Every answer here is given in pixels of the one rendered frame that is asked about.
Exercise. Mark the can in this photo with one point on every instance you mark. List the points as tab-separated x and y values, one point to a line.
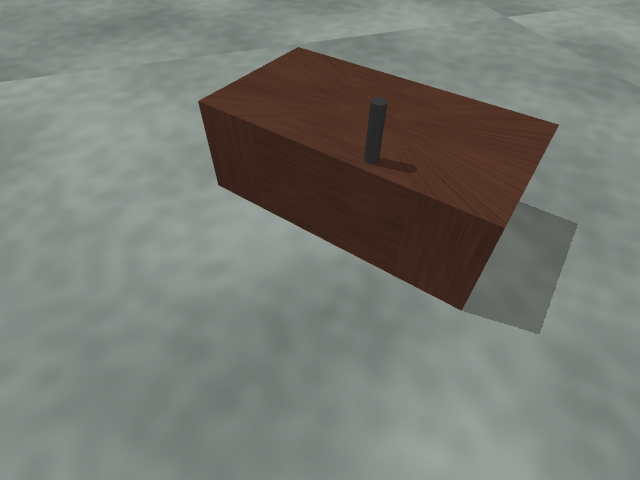
376	121

